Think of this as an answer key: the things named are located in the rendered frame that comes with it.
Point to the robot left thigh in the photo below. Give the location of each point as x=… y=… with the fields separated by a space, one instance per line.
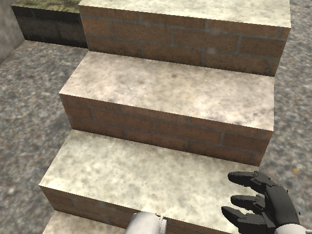
x=146 y=222

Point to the robot right forearm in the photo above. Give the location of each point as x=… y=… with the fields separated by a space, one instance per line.
x=290 y=229

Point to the robot right hand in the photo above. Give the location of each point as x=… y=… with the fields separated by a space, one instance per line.
x=269 y=213

